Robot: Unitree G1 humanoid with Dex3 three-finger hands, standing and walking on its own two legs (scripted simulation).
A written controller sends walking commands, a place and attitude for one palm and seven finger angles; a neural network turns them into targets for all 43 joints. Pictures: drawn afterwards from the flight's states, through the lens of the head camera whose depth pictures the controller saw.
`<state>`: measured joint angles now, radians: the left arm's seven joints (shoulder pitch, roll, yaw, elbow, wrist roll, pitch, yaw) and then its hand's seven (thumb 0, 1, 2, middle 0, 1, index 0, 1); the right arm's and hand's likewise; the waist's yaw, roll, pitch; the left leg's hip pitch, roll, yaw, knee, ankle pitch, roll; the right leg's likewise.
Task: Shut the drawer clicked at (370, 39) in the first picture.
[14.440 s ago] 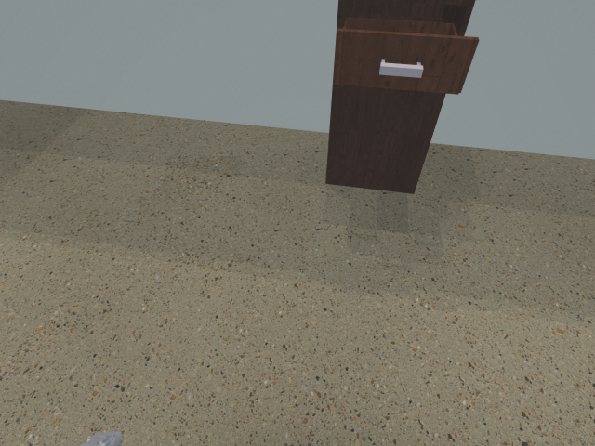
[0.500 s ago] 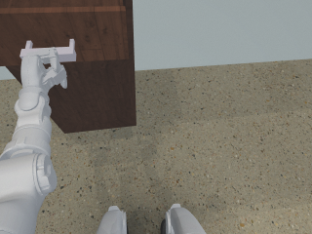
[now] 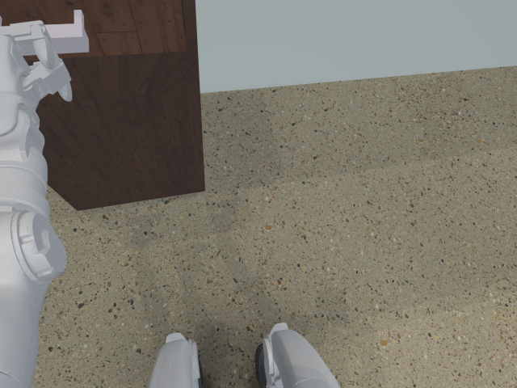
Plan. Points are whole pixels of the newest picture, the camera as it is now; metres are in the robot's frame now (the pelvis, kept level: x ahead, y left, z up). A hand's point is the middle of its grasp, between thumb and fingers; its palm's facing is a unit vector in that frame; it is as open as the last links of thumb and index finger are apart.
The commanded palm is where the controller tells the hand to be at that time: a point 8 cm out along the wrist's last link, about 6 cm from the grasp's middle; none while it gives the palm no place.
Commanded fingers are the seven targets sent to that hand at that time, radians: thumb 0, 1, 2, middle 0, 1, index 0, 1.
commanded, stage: push the drawer shut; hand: left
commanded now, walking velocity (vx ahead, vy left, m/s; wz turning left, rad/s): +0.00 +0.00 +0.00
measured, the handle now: (37, 29) +0.63 +0.25 +0.08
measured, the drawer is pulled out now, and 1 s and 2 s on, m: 0.03 0.00 0.00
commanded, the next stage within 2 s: pull the fist back off the drawer in 0.44 s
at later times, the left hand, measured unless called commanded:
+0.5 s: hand (58, 50) +0.59 +0.21 +0.09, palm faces +0.11 -0.99 -0.03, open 3.3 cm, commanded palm +0.61 +0.23 +0.08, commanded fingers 0.00 0.90 0.90 -1.40 -1.60 -1.40 -1.60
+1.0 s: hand (60, 53) +0.58 +0.21 +0.09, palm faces +0.11 -0.99 -0.01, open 3.3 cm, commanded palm +0.56 +0.23 +0.08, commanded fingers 0.00 0.90 0.90 -1.40 -1.60 -1.40 -1.60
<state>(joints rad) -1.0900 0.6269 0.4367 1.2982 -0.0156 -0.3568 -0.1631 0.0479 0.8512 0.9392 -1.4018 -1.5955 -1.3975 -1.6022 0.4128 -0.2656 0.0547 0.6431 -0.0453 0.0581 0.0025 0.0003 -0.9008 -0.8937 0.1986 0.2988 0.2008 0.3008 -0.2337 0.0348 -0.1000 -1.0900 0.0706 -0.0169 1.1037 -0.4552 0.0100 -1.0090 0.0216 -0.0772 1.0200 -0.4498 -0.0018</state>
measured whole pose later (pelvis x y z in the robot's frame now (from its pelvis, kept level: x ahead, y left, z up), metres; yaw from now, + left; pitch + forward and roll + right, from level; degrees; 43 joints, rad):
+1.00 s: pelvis -0.01 +0.01 -0.01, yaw -1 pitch +28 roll -6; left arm -1.23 0.73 0.45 1.29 0.03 -0.25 -0.15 0.04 0.85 0.92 -1.40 -1.60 -1.40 -1.60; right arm 0.46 -0.26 0.09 0.62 -0.06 0.04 0.02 0.00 -0.90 -0.89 0.20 0.30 0.20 0.30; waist -0.29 0.05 -0.08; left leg -1.21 0.08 -0.03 1.15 -0.44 0.02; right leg -1.11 0.03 -0.09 1.04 -0.42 0.01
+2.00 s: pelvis +0.03 -0.01 +0.07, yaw +2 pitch +4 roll -1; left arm -0.11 0.31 0.19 0.26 -0.11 -0.10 0.01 0.02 0.90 0.90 -1.40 -1.60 -1.40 -1.60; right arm 0.21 -0.25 0.02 0.56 0.05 0.04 -0.06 0.01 -0.90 -0.89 0.20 0.30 0.20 0.30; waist -0.01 0.05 -0.07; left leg -0.38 0.03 0.03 0.65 -0.35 0.00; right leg -0.33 -0.01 -0.03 0.63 -0.36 0.00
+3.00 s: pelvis +0.03 -0.01 +0.09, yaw +2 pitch -2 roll -1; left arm 0.55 0.33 0.34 -0.45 -0.06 -0.16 0.10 0.02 0.89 0.90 -1.41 -1.59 -1.40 -1.60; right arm 0.18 -0.23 0.01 0.58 -0.01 -0.04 -0.06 0.01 -0.90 -0.89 0.20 0.30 0.20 0.30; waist 0.02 0.07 0.01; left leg -0.17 0.03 0.02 0.44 -0.23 0.00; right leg -0.11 0.01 -0.05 0.36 -0.23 0.00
